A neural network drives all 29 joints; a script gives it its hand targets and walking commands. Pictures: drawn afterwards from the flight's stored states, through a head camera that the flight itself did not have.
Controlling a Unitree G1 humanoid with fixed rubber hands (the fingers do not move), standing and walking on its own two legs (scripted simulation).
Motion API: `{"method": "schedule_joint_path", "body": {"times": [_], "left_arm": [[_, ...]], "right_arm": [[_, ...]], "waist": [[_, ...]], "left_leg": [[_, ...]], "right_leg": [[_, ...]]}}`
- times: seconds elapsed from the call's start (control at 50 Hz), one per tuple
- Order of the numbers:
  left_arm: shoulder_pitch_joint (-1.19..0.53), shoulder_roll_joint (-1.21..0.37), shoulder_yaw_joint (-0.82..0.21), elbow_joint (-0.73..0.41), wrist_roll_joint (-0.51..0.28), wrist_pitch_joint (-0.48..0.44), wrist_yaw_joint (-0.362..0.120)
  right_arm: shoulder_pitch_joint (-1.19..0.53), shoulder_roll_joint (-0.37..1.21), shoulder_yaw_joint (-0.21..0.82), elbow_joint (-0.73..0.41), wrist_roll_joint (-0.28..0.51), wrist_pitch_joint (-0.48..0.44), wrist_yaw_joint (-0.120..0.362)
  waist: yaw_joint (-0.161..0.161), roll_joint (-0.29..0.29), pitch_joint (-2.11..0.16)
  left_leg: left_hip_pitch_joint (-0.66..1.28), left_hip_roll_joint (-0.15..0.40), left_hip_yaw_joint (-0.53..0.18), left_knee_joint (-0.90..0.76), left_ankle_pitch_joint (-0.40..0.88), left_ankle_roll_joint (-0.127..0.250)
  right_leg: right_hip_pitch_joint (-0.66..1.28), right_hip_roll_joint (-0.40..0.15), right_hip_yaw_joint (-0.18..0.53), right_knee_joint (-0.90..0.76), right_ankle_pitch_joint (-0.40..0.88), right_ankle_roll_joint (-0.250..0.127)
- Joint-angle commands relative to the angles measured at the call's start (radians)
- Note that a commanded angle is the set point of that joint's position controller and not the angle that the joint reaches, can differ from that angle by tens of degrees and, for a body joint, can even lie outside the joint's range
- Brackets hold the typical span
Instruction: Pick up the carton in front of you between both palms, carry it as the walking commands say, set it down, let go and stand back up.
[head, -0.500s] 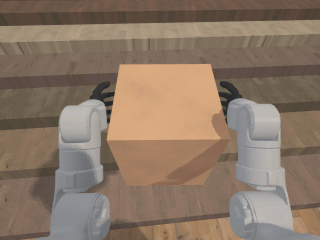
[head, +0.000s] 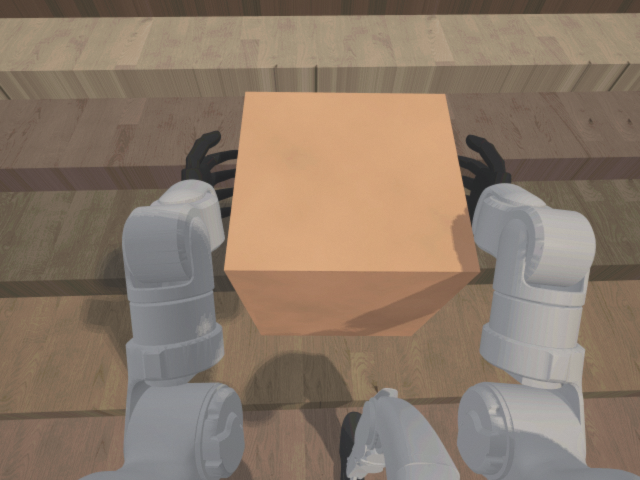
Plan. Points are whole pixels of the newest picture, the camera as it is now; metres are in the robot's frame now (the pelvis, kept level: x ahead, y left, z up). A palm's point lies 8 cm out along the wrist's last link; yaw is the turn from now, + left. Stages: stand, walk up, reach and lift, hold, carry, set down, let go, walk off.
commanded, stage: carry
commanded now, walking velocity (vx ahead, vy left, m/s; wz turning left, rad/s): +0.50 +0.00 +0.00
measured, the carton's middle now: (340, 231) +0.40 +0.00 +0.06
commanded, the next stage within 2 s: none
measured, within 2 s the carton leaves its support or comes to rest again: neither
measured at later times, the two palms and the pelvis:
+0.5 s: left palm out of the picture +0.74 +0.15 +0.33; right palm out of the picture +0.72 -0.15 +0.31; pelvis +0.35 +0.02 +0.12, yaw -1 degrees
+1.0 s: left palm out of the picture +1.03 +0.12 +0.38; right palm out of the picture +1.05 -0.18 +0.39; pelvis +0.66 -0.05 +0.23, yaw -2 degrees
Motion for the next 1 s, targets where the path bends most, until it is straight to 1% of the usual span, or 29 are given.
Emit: {"method": "schedule_joint_path", "body": {"times": [0.0, 0.02, 0.04, 0.08, 0.16, 0.2, 0.26, 0.32, 0.34, 0.38, 0.42, 0.44, 0.46, 0.48, 0.5, 0.56, 0.6, 0.66, 0.7, 0.74, 0.78, 0.82, 0.86, 0.88, 0.9, 0.92, 0.94, 0.96, 0.98], "left_arm": [[-0.653, -0.951, -0.732, -0.044, -0.473, 0.001, -0.217], [-0.693, -0.973, -0.740, -0.094, -0.510, -0.007, -0.228], [-0.757, -1.011, -0.761, -0.140, -0.546, -0.007, -0.237], [-0.837, -1.056, -0.781, -0.182, -0.606, -0.004, -0.246], [-0.868, -1.038, -0.781, -0.163, -0.634, 0.005, -0.255], [-0.864, -1.013, -0.760, -0.131, -0.632, 0.017, -0.262], [-0.840, -0.979, -0.706, -0.010, -0.611, 0.044, -0.279], [-0.846, -0.949, -0.632, 0.110, -0.589, 0.067, -0.296], [-0.848, -0.945, -0.607, 0.140, -0.580, 0.074, -0.300], [-0.849, -0.937, -0.549, 0.203, -0.558, 0.095, -0.299], [-0.849, -0.926, -0.498, 0.236, -0.525, 0.110, -0.293], [-0.858, -0.936, -0.484, 0.246, -0.511, 0.115, -0.291], [-0.883, -0.937, -0.468, 0.247, -0.492, 0.112, -0.286], [-0.803, -0.952, -0.461, 0.284, -0.457, 0.115, -0.277], [-0.743, -0.941, -0.419, 0.319, -0.419, 0.105, -0.268], [-0.845, -0.914, -0.383, 0.199, -0.346, 0.085, -0.238], [-0.850, -0.867, -0.382, 0.151, -0.327, 0.073, -0.212], [-0.796, -0.828, -0.399, 0.144, -0.302, 0.069, -0.183], [-0.762, -0.829, -0.421, 0.164, -0.295, 0.081, -0.176], [-0.756, -0.833, -0.441, 0.190, -0.292, 0.091, -0.174], [-0.760, -0.840, -0.457, 0.214, -0.296, 0.095, -0.177], [-0.768, -0.867, -0.476, 0.236, -0.316, 0.097, -0.179], [-0.779, -0.922, -0.506, 0.252, -0.356, 0.095, -0.184], [-0.767, -0.953, -0.520, 0.265, -0.384, 0.091, -0.188], [-0.774, -0.982, -0.534, 0.248, -0.418, 0.082, -0.195], [-0.810, -1.012, -0.552, 0.209, -0.452, 0.071, -0.204], [-0.845, -1.019, -0.580, 0.184, -0.477, 0.059, -0.212], [-0.825, -1.072, -0.598, 0.177, -0.516, 0.045, -0.222], [-0.875, -1.086, -0.600, 0.102, -0.554, 0.033, -0.232]], "right_arm": [[-0.752, 0.957, 0.736, -0.051, 0.392, 0.003, 0.256], [-0.758, 0.954, 0.721, -0.066, 0.369, -0.002, 0.245], [-0.757, 0.958, 0.697, -0.080, 0.347, -0.005, 0.235], [-0.760, 0.921, 0.653, -0.097, 0.296, -0.005, 0.215], [-0.685, 0.876, 0.624, -0.031, 0.221, -0.009, 0.193], [-0.668, 0.852, 0.615, 0.011, 0.195, -0.005, 0.187], [-0.687, 0.823, 0.613, 0.082, 0.179, 0.017, 0.179], [-0.744, 0.803, 0.590, 0.151, 0.183, 0.043, 0.171], [-0.770, 0.813, 0.589, 0.171, 0.193, 0.052, 0.169], [-0.807, 0.849, 0.588, 0.205, 0.238, 0.073, 0.168], [-0.834, 0.896, 0.592, 0.227, 0.279, 0.089, 0.172], [-0.873, 0.931, 0.594, 0.233, 0.303, 0.090, 0.179], [-0.870, 0.969, 0.589, 0.244, 0.330, 0.083, 0.192], [-0.817, 1.016, 0.603, 0.257, 0.368, 0.078, 0.205], [-0.856, 1.055, 0.606, 0.253, 0.406, 0.069, 0.217], [-1.121, 1.187, 0.668, 0.079, 0.529, 0.037, 0.248], [-1.187, 1.222, 0.698, 0.035, 0.591, 0.030, 0.258], [-1.139, 1.177, 0.661, 0.043, 0.584, 0.037, 0.257], [-1.053, 1.141, 0.636, 0.091, 0.546, 0.051, 0.253], [-0.994, 1.111, 0.618, 0.138, 0.518, 0.059, 0.257], [-0.974, 1.096, 0.607, 0.166, 0.499, 0.061, 0.266], [-0.957, 1.088, 0.590, 0.191, 0.485, 0.065, 0.273], [-0.915, 1.081, 0.559, 0.232, 0.446, 0.070, 0.277], [-0.896, 1.073, 0.546, 0.241, 0.426, 0.070, 0.278], [-0.899, 1.066, 0.542, 0.244, 0.407, 0.067, 0.277], [-0.883, 1.059, 0.541, 0.238, 0.384, 0.062, 0.272], [-0.867, 1.079, 0.524, 0.241, 0.362, 0.054, 0.267], [-0.821, 1.031, 0.504, 0.231, 0.325, 0.050, 0.255], [-0.838, 1.015, 0.497, 0.206, 0.300, 0.041, 0.242]], "waist": [[0.081, -0.295, -1.054], [0.100, -0.178, -0.991], [0.072, -0.086, -0.885], [0.072, -0.064, -0.759], [0.074, 0.008, -0.672], [0.090, -0.063, -0.651], [0.098, -0.091, -0.597], [0.061, -0.067, -0.474], [0.053, -0.095, -0.415], [0.014, -0.193, -0.446], [-0.083, -0.267, -0.555], [-0.151, -0.180, -0.647], [-0.215, -0.101, -0.731], [-0.151, 0.183, -0.736], [-0.131, 0.167, -0.882], [-0.088, -0.053, -0.665], [-0.069, -0.067, -0.578], [-0.102, -0.019, -0.579], [-0.145, 0.069, -0.589], [-0.174, 0.047, -0.547], [-0.146, 0.025, -0.473], [-0.098, 0.060, -0.437], [-0.035, 0.202, -0.499], [0.027, 0.264, -0.575], [0.121, 0.259, -0.659], [0.184, 0.111, -0.734], [0.119, -0.203, -0.902], [0.116, -0.328, -0.968], [0.095, -0.195, -0.922]], "left_leg": [[-0.399, -0.195, -0.266, 0.938, -0.005, 0.004], [-0.476, -0.167, -0.211, 0.993, 0.033, -0.002], [-0.564, -0.118, -0.175, 0.947, 0.028, 0.006], [-0.707, -0.078, -0.140, 0.937, -0.006, 0.039], [-0.835, -0.040, -0.066, 0.736, -0.075, 0.047], [-0.911, -0.055, 0.009, 0.812, -0.109, 0.050], [-1.181, -0.009, -0.003, 0.956, -0.179, 0.071], [-1.024, 0.022, 0.081, 0.672, -0.128, 0.050], [-0.891, 0.013, 0.119, 0.499, -0.102, 0.049], [-0.526, -0.070, 0.215, 0.265, 0.074, 0.081], [-0.321, -0.137, 0.256, 0.131, 0.136, 0.087], [-0.134, -0.168, 0.251, -0.050, 0.210, 0.088], [0.123, -0.110, 0.103, -0.271, 0.401, 0.125], [0.374, 0.232, -0.467, -0.354, 1.085, 0.301], [0.440, 0.303, -0.656, -0.305, 1.225, 0.419], [0.246, 0.221, -0.536, -0.356, 0.314, 0.258], [0.138, 0.194, -0.427, -0.414, 0.100, 0.206], [0.205, 0.220, -0.356, -0.442, 0.292, 0.238], [0.376, 0.262, -0.388, -0.450, 0.370, 0.268], [0.520, 0.278, -0.386, -0.461, 0.337, 0.257], [0.439, 0.219, -0.301, -0.529, 0.292, 0.202], [0.158, 0.141, -0.105, -0.667, 0.340, 0.162], [-0.011, 0.105, 0.076, -0.598, 1.029, 0.132], [0.046, 0.112, 0.112, -0.445, 1.355, 0.109], [0.099, 0.100, 0.149, -0.193, 1.441, 0.065], [0.025, 0.037, 0.135, 0.118, 1.179, 0.015], [-0.380, -0.100, 0.008, 0.545, 0.234, -0.070], [-0.513, -0.202, -0.137, 0.924, 0.003, -0.060], [-0.601, -0.132, -0.210, 0.982, 0.047, -0.011]], "right_leg": [[1.259, -0.339, 0.843, -0.464, 0.798, -0.218], [1.204, -0.316, 0.776, -0.440, 0.682, -0.222], [1.124, -0.305, 0.730, -0.471, 0.510, -0.178], [1.084, -0.273, 0.654, -0.507, 0.343, -0.145], [1.112, -0.264, 0.528, -0.549, 0.383, -0.111], [1.135, -0.290, 0.500, -0.572, 0.564, -0.133], [1.251, -0.292, 0.491, -0.593, 0.478, -0.146], [1.022, -0.212, 0.343, -0.728, 0.378, -0.097], [0.909, -0.185, 0.284, -0.801, 0.421, -0.091], [0.750, -0.157, 0.118, -0.759, 0.979, -0.062], [0.825, -0.196, 0.061, -0.532, 1.437, -0.026], [0.852, -0.161, 0.018, -0.259, 1.487, 0.027], [0.725, -0.103, 0.058, 0.101, 1.211, 0.087], [0.308, 0.095, 0.119, 0.511, -0.061, 0.155], [0.209, 0.111, 0.335, 0.840, -0.113, 0.150], [-0.034, -0.012, 0.333, 0.779, -0.108, 0.052], [-0.026, -0.037, 0.274, 0.660, -0.106, 0.037], [-0.105, -0.053, 0.170, 0.619, -0.174, 0.036], [-0.338, -0.076, 0.179, 0.782, -0.231, 0.030], [-0.570, -0.108, 0.192, 0.841, -0.326, 0.034], [-0.544, -0.135, 0.161, 0.664, -0.321, 0.051], [-0.154, -0.128, 0.063, 0.246, -0.220, 0.062], [0.300, -0.003, -0.075, 0.054, -0.029, 0.031], [0.401, 0.040, -0.106, 0.007, 0.016, 0.019], [0.544, 0.074, -0.119, -0.155, 0.077, 0.032], [0.782, 0.082, -0.047, -0.409, 0.201, 0.051], [1.192, -0.272, 0.539, -0.472, 0.539, -0.149], [1.175, -0.340, 0.844, -0.560, 0.565, -0.273], [1.141, -0.308, 0.762, -0.486, 0.404, -0.242]]}}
